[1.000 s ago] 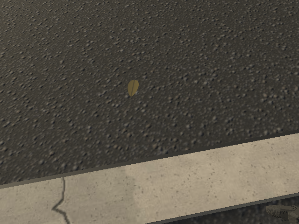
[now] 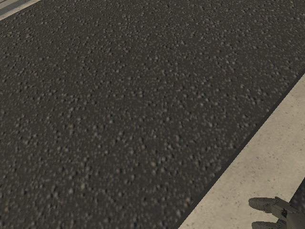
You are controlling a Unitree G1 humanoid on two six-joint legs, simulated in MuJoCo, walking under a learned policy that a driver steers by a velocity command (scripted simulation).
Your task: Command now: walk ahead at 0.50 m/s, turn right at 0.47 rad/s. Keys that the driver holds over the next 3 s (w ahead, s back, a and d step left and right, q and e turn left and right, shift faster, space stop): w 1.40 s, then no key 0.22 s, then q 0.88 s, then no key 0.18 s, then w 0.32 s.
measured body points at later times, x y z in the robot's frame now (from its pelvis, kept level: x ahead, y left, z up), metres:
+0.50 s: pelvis +0.26 -0.01 +0.03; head +0.27 -0.03 +0.48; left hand +0.47 +0.21 -0.04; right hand +0.28 -0.30 -0.10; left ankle +0.21 +0.14 -0.70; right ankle +0.34 -0.13 -0.70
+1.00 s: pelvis +0.52 -0.03 +0.03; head +0.56 -0.04 +0.48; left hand +0.51 +0.25 -0.09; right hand +0.76 -0.25 -0.05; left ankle +0.70 +0.07 -0.68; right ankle +0.35 -0.13 -0.70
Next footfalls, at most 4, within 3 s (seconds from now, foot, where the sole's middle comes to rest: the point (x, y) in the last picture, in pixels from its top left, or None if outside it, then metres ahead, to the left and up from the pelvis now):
0.06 left None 0.24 0.14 -0.74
0.52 right None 0.38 -0.13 -0.74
1.04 left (159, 164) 0.74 0.07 -0.74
1.54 right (210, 119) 1.01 -0.19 -0.74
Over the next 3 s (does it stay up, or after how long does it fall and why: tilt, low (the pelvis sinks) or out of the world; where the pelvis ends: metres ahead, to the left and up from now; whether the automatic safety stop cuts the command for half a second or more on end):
stays up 0.96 -0.02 0.05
